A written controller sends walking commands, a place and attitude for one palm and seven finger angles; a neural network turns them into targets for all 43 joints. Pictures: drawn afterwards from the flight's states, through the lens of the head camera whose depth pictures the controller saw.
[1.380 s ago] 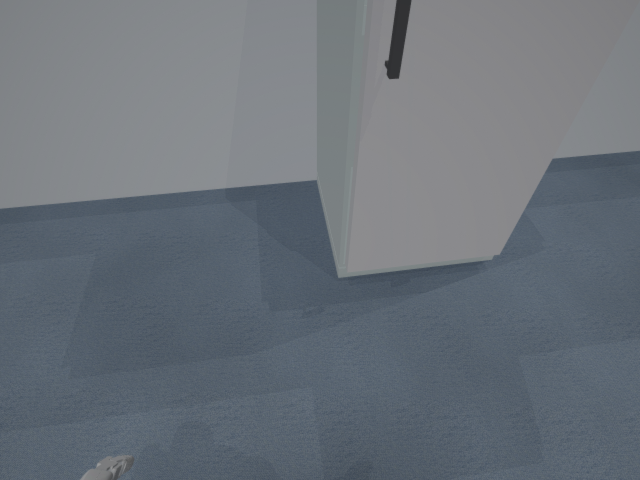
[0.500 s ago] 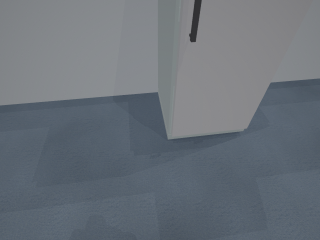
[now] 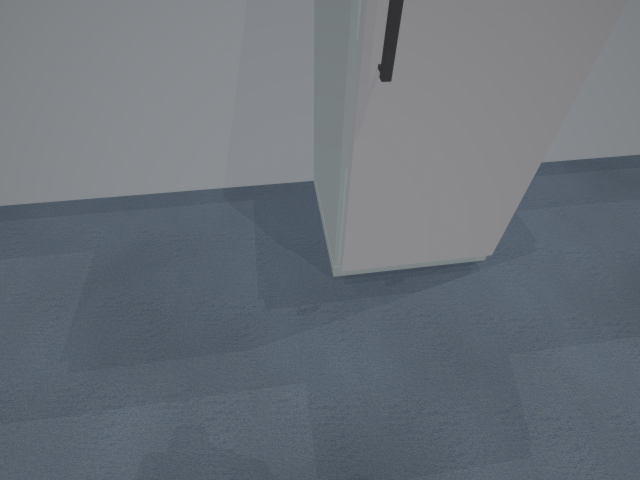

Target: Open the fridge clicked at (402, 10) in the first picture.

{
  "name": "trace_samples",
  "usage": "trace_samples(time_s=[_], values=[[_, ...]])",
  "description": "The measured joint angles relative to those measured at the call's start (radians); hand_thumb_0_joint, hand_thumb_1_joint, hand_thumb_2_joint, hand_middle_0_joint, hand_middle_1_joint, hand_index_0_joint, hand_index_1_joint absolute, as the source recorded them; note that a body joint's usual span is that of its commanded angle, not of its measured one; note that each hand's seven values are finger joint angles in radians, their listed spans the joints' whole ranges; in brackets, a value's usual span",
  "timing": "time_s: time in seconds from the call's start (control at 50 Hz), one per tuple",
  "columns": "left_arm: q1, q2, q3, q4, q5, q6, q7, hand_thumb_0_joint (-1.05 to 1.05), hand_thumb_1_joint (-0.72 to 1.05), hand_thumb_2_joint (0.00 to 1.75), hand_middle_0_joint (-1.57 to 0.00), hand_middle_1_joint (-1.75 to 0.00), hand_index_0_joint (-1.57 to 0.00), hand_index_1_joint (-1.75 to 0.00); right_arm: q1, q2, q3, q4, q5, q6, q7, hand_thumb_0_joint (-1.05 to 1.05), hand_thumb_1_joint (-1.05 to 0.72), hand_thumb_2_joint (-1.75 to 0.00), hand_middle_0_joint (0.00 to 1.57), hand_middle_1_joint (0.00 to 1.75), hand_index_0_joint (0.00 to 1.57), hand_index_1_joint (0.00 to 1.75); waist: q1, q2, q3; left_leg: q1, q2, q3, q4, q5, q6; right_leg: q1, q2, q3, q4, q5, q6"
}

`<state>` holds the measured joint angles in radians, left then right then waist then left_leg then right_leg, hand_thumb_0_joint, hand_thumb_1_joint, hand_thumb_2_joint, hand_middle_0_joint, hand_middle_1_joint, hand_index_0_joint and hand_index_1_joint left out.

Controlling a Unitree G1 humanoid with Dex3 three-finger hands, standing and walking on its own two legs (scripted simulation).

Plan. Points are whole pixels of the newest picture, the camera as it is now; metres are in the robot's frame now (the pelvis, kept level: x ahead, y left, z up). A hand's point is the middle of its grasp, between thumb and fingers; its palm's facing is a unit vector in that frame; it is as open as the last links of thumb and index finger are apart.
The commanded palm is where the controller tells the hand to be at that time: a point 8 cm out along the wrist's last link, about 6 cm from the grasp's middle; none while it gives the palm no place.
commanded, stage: look at it before walking up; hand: left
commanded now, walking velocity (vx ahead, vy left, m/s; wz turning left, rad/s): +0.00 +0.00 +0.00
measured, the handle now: out of the picture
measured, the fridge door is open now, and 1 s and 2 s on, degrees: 0 0 0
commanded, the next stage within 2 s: walk to a spot facing it in 0.16 s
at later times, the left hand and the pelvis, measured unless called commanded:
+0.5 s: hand out of the picture +0.07 +0.23 -0.17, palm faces -0.08 -0.94 -0.32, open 7.4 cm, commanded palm none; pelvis +0.00 +0.00 -0.01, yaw -5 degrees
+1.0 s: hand out of the picture +0.07 +0.16 -0.16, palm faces -0.27 -0.93 -0.25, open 7.4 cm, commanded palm none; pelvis -0.02 -0.02 -0.01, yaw -20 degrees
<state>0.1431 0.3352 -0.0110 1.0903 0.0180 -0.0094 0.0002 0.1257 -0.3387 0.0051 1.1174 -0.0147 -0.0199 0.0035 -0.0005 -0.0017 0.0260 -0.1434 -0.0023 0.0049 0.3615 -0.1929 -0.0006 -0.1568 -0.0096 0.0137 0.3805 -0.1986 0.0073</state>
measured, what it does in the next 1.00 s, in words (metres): lifts its left foot, turning right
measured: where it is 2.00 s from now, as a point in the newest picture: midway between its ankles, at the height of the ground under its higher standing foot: outside the picture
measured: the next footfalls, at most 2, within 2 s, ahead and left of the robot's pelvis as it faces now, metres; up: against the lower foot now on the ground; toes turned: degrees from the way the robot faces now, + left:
left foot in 1.18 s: +0.05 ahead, +0.11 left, +0.00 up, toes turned -28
right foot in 1.74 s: -0.12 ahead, -0.07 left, +0.00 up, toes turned -56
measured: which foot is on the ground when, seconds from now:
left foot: down 0.00-0.64, up 0.66-1.00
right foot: down 0.00-1.00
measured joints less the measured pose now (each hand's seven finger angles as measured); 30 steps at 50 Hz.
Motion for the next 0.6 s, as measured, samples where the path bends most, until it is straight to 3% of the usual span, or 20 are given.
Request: trace_samples(time_s=[0.28, 0.38, 0.52, 0.6], values=[[-0.007, 0.005, 0.001, -0.001, 0.0, -0.001, 0.001, 0.0, 0.9, 0.9, -0.2, -0.3, -0.2, -0.3, -0.011, -0.001, 0.003, -0.002, 0.001, -0.002, -0.001, 0.0, -0.9, -0.9, 0.2, 0.3, 0.2, 0.3, 0.002, 0.001, 0.003, 0.014, -0.003, -0.002, -0.015, -0.002, 0.002, 0.014, -0.004, -0.002, -0.011, -0.005, 0.002], [0.002, 0.001, 0.01, -0.016, 0.0, 0.013, 0.006, 0.0, 0.9, 0.9, -0.2, -0.3, -0.2, -0.3, -0.017, 0.005, -0.002, -0.017, -0.001, 0.003, -0.01, 0.0, -0.9, -0.9, 0.2, 0.3, 0.2, 0.3, 0.014, 0.002, 0.007, 0.006, 0.004, 0.019, 0.006, -0.016, 0.0, -0.005, 0.004, 0.019, 0.013, -0.012, 0.002], [0.043, -0.038, 0.026, -0.067, 0.004, 0.055, 0.002, 0.0, 0.91, 0.9, -0.2, -0.3, -0.2, -0.3, -0.005, 0.067, -0.018, -0.09, -0.004, 0.026, -0.022, 0.0, -0.9, -0.9, 0.2, 0.3, 0.2, 0.3, 0.019, -0.016, 0.034, -0.046, 0.021, 0.089, 0.111, -0.074, -0.004, -0.111, 0.024, 0.08, 0.172, -0.064, -0.002], [0.065, -0.07, 0.038, -0.097, 0.005, 0.072, -0.009, 0.0, 0.91, 0.9, -0.2, -0.3, -0.2, -0.3, 0.011, 0.096, -0.028, -0.115, -0.007, 0.032, -0.02, 0.0, -0.9, -0.9, 0.2, 0.3, 0.2, 0.3, 0.027, -0.016, 0.063, -0.056, 0.042, 0.142, 0.173, -0.109, -0.011, -0.185, 0.011, 0.022, 0.36, -0.205, 0.002]])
